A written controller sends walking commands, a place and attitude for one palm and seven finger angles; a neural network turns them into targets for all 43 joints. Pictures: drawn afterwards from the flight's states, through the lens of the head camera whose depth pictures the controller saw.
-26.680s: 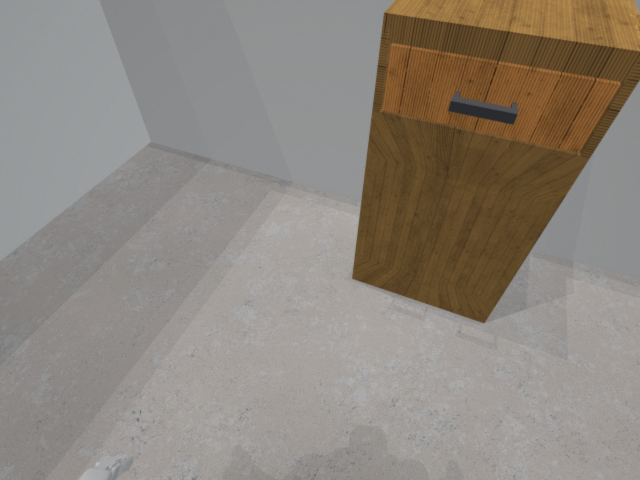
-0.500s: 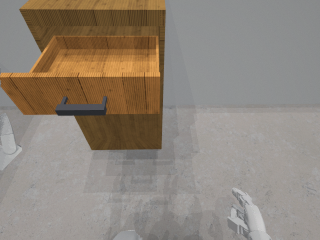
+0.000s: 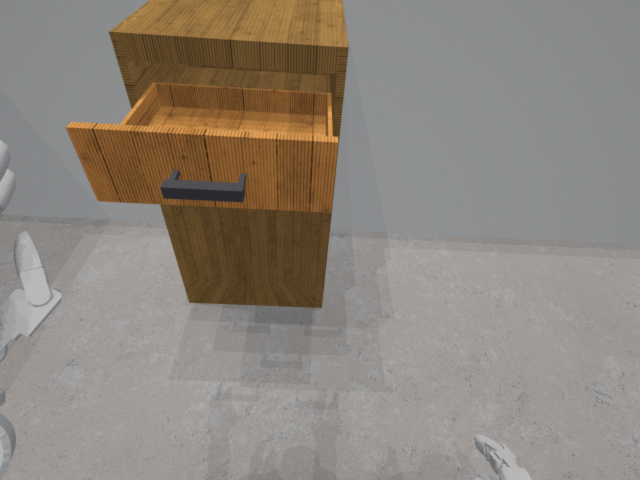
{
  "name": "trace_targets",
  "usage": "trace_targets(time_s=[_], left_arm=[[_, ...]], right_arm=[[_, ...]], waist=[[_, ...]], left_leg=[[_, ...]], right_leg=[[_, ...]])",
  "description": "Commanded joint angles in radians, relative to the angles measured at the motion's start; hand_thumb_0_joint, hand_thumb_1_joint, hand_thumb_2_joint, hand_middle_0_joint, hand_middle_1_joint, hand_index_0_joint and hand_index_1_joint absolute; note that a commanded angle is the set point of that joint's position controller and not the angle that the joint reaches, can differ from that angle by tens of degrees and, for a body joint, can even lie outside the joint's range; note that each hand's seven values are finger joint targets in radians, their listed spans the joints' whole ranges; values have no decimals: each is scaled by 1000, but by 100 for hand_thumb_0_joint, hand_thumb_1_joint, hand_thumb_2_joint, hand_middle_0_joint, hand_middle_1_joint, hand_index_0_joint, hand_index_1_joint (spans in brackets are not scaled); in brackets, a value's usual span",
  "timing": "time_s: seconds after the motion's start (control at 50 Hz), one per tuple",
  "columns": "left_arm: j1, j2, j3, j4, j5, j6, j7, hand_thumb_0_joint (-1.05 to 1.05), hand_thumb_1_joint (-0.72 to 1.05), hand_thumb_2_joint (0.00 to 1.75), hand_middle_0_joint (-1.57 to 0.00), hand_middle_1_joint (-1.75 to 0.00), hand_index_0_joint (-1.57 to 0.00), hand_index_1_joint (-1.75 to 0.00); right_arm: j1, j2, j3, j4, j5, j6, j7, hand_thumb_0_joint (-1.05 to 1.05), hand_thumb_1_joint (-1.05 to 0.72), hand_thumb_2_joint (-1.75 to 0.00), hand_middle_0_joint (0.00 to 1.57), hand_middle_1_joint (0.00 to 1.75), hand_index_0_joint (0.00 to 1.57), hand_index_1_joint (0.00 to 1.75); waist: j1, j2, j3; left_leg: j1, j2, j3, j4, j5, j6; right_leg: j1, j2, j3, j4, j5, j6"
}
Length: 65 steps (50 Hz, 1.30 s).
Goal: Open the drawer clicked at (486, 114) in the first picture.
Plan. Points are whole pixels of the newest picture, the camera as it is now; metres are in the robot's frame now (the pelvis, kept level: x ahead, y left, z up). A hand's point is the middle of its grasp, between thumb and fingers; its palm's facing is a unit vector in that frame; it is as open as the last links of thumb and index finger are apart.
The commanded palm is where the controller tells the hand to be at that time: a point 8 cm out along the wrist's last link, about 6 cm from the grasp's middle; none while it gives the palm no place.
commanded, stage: stop stepping back and stand still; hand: left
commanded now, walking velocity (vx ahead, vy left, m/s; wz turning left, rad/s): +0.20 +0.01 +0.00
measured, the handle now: (206, 183) +0.59 +0.23 +0.05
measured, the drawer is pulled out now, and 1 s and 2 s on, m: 0.30 0.30 0.30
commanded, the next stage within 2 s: let the arm hang, fingers relaxed in 0.82 s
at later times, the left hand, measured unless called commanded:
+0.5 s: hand (87, 299) +0.20 +0.21 +0.22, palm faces +0.38 -0.82 -0.44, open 7.4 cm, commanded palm +0.14 +0.27 +0.24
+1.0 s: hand (124, 323) +0.24 +0.22 +0.13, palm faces +0.23 -0.82 -0.52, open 7.4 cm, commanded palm none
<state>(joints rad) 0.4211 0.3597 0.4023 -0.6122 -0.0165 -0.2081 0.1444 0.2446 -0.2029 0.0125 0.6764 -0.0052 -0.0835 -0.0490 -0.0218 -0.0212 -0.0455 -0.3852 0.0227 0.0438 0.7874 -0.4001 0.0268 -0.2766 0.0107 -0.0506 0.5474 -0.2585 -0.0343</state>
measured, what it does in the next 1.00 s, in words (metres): steps on the spot: right foot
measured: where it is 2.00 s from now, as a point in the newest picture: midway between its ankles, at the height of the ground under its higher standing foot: outside the picture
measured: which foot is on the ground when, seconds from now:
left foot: down 0.00-1.00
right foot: down 0.00-0.06, up 0.08-0.30, down 0.32-1.00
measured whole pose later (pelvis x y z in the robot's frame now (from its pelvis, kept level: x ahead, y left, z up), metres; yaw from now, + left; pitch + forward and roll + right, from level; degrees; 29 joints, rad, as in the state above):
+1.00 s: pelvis +0.01 -0.01 +0.00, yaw +0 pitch +2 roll +0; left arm 0.42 0.41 0.26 -0.30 0.02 -0.17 0.06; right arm 0.16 -0.27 -0.02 0.72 0.01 -0.12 0.00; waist 0.00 0.04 -0.02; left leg -0.33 0.01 0.05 0.55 -0.25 0.02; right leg -0.30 -0.03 -0.07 0.57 -0.27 0.00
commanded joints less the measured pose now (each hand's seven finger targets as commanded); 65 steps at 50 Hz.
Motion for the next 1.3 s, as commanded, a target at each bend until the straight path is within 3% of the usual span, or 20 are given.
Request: trace_targets(time_s=[0.0, 0.04, 0.06, 0.16, 0.24, 0.28, 0.3, 0.34, 0.38, 0.46, 0.5, 0.68, 0.88, 0.9, 0.94, 1.02, 1.08, 1.12, 1.2, 1.28], left_arm=[[51, 265, 184, -356, -23, -82, 28, 0, 90, 90, -20, -30, -20, -30], [23, 248, 184, -400, -14, -103, 43, 0, 90, 90, -20, -30, -20, -30], [-13, 271, 207, -386, -6, -105, 47, 0, 90, 90, -20, -30, -20, -30], [42, 211, 182, -138, -14, -68, 31, 0, 90, 90, -20, -30, -20, -30], [20, 202, 146, -129, -23, -48, 21, 0, 90, 90, -20, -30, -20, -30], [10, 219, 143, -155, -17, -43, 19, 0, 90, 90, -20, -30, -20, -30], [32, 259, 174, -178, -18, -41, 21, 0, 90, 90, -20, -30, -20, -30], [-17, 312, 216, -269, -31, -76, 26, 0, 90, 90, -20, -30, -20, -30], [45, 260, 196, -333, -26, -57, 28, 0, 90, 90, -20, -30, -20, -30], [126, 259, 220, -409, -34, -84, 37, 0, 90, 90, -20, -30, -20, -30], [134, 267, 236, -350, -28, -90, 36, 0, 90, 90, -20, -30, -20, -30], [94, 210, 177, -178, -38, -82, 17, 0, 90, 90, -20, -30, -20, -30], [165, 249, 208, -326, -43, -88, 28, 0, 90, 90, -20, -30, -20, -30], [88, -2, -340, 624, 38, 42, -108, 0, 90, 90, -20, -30, -20, -30], [66, 5, -279, 662, 62, 190, -140, 0, 90, 90, -20, -30, -20, -30], [-29, 28, -299, 850, 58, 198, -141, 0, 90, 90, -20, -30, -20, -30], [-93, 119, -301, 1048, 64, 200, -142, 0, 90, 90, -20, -30, -20, -30], [-160, 99, -327, 1161, 53, 213, -136, 0, 90, 90, -20, -30, -20, -30], [-171, 41, -366, 1335, 36, 219, -130, 0, 90, 90, -20, -30, -20, -30], [-96, 7, -361, 1491, 31, 218, -129, 0, 90, 90, -20, -30, -20, -30]], right_arm=[[-113, -109, -43, -207, -6, -64, -29, 0, -90, -90, 20, 30, 20, 30], [-110, -120, -40, -228, -8, -83, -28, 0, -90, -90, 20, 30, 20, 30], [-109, -112, -47, -227, -9, -99, -27, 0, -90, -90, 20, 30, 20, 30], [-87, -119, -51, -172, 15, -110, -15, 0, -90, -90, 20, 30, 20, 30], [-116, -135, -47, -202, 15, -90, -19, 0, -90, -90, 20, 30, 20, 30], [-126, -126, -49, -210, 14, -76, -15, 0, -90, -90, 20, 30, 20, 30], [-116, -115, -49, -209, 14, -71, -11, 0, -90, -90, 20, 30, 20, 30], [-123, -111, -44, -197, 1, -73, -3, 0, -90, -90, 20, 30, 20, 30], [-122, -103, -60, -200, 18, -78, -2, 0, -90, -90, 20, 30, 20, 30], [-140, -122, -51, -226, 3, -77, -20, 0, -90, -90, 20, 30, 20, 30], [-139, -106, -45, -215, 7, -85, -23, 0, -90, -90, 20, 30, 20, 30], [-107, -118, -61, -204, 28, -77, -4, 0, -90, -90, 20, 30, 20, 30], [-137, -113, -48, -244, 14, -63, -15, 0, -90, -90, 20, 30, 20, 30], [-176, -253, -99, 2, 41, -150, 53, 0, -90, -90, 20, 30, 20, 30], [-83, -266, -114, 29, 13, -50, 59, 0, -90, -90, 20, 30, 20, 30], [-114, -236, -69, 22, -11, 14, 52, 0, -90, -90, 20, 30, 20, 30], [-98, -200, -62, 40, -8, 47, 48, 0, -90, -90, 20, 30, 20, 30], [-75, -175, -56, 86, -18, 76, 47, 0, -90, -90, 20, 30, 20, 30], [-40, -139, -30, 170, -15, 91, 47, 0, -90, -90, 20, 30, 20, 30], [-20, -128, -34, 236, -17, 95, 35, 0, -90, -90, 20, 30, 20, 30]], waist=[[-20, 104, -21], [-8, 411, 16], [-14, 294, 43], [0, 179, 46], [0, 187, 35], [-1, 18, 27], [0, -121, 12], [-3, -123, -30], [3, -159, -86], [11, 230, -51], [20, 286, -36], [-10, -24, -91], [10, 104, -86], [-58, 118, -3], [-21, 155, -43], [28, -46, -59], [19, -316, -51], [1, -210, 8], [-1, 95, 57], [24, 207, 68]], left_leg=[[236, 23, -31, -364, 2, 10], [191, 322, -515, -640, -290, 138], [145, 353, -521, -648, -185, 193], [68, 245, -194, -538, 34, 119], [-83, 194, -118, -504, -130, 66], [-114, 96, -37, -311, -107, 22], [-103, 32, -7, -127, -15, 0], [-86, 23, 0, 18, 19, -21], [37, 25, -24, -89, 9, -11], [168, 128, -172, -411, 350, 15], [128, 199, -238, -495, 294, 33], [148, 58, -38, -266, 343, -20], [155, 80, -77, -368, 422, -9], [177, 111, -90, -237, 603, 0], [118, 158, -126, -304, 626, 32], [9, 174, -206, -315, 522, 87], [48, -7, -65, -168, 182, 2], [90, -20, -45, -153, 64, -8], [167, 54, -120, -332, 246, -1], [72, 62, -149, -438, 33, 4]], right_leg=[[-177, -147, 127, -92, -335, -75], [-299, 29, -23, 363, -308, 16], [-313, 6, 24, 494, -268, 20], [-164, -40, -22, 298, -151, 40], [120, -3, -89, 9, -128, 36], [159, -85, 66, -173, -147, -10], [102, -225, 295, -296, -174, -74], [130, -334, 296, -286, 194, -127], [65, -279, 241, -265, -47, -101], [13, -67, 25, 4, 81, 15], [5, -30, -16, 61, -57, 41], [122, -148, 126, -174, 329, -5], [135, -77, 57, -139, 270, 22], [-73, -111, 1, 38, 329, 13], [-56, -78, 22, 81, 114, 29], [38, -55, 66, 84, -10, 18], [44, -222, 225, -137, 249, -52], [-24, -233, 230, -174, 159, -92], [-66, -119, 145, -171, -78, -21], [50, -93, 127, -199, -112, -18]])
